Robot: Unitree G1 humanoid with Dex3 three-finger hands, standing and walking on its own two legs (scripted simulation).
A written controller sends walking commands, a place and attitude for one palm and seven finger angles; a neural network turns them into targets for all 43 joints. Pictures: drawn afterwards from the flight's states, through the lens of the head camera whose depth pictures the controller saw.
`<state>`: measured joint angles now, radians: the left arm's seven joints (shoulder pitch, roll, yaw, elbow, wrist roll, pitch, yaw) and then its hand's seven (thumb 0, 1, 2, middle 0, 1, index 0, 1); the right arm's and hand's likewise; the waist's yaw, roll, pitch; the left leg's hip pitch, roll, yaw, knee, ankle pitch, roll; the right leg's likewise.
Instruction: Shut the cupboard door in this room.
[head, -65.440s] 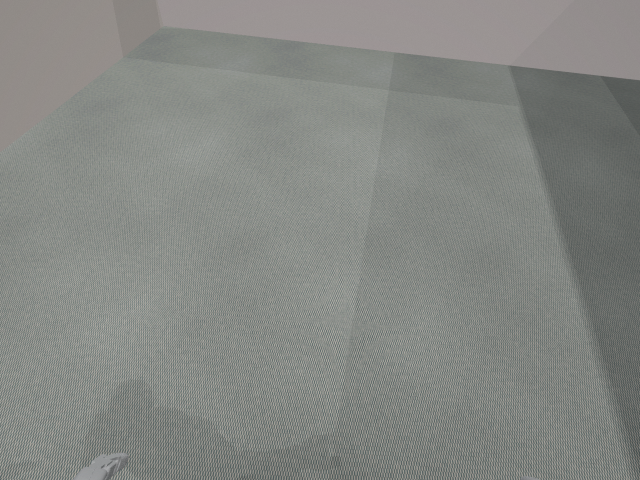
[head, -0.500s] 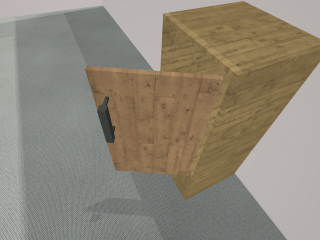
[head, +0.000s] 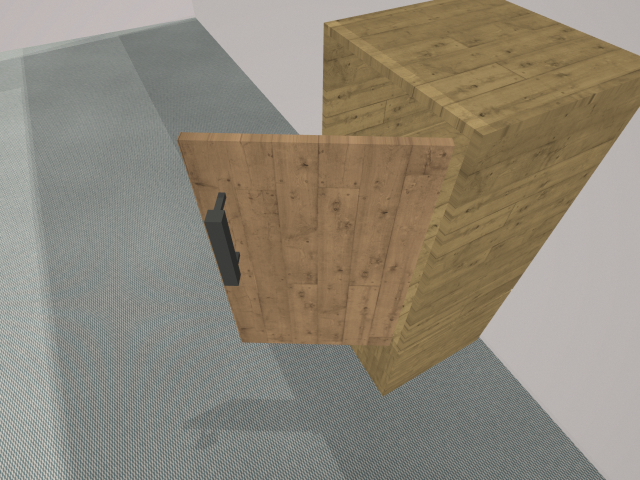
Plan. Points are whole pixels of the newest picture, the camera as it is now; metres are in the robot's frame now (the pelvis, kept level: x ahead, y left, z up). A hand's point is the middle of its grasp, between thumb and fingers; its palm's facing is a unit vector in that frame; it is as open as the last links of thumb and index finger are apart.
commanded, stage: look again from close up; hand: left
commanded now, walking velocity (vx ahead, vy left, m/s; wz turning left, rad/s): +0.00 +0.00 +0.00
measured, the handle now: (226, 240) +0.46 +0.17 +0.00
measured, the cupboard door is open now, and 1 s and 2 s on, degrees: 60 60 60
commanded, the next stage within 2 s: shuffle to correct the standing spot in 0.30 s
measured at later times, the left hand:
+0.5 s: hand out of the picture -0.05 +0.20 -0.17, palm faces -0.02 -0.98 -0.20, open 7.4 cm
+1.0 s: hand out of the picture +0.00 +0.14 -0.18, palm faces +0.02 -0.98 -0.18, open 7.4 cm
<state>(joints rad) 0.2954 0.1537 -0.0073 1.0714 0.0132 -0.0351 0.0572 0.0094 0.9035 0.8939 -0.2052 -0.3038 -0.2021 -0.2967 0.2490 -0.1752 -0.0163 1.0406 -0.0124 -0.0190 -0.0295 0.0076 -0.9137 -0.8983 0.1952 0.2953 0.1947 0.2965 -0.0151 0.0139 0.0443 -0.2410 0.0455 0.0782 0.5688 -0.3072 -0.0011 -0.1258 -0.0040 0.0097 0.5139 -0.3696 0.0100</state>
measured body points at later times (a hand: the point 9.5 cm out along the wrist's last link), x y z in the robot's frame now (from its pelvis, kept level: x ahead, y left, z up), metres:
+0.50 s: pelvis -0.03 +0.02 +0.00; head -0.01 +0.02 +0.45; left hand -0.05 +0.25 -0.16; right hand -0.02 -0.21 -0.15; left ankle +0.00 +0.12 -0.73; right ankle -0.06 -0.13 -0.73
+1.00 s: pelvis +0.01 -0.02 +0.00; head +0.04 -0.01 +0.45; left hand +0.00 +0.20 -0.16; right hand +0.06 -0.25 -0.15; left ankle +0.00 +0.12 -0.73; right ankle -0.06 -0.13 -0.73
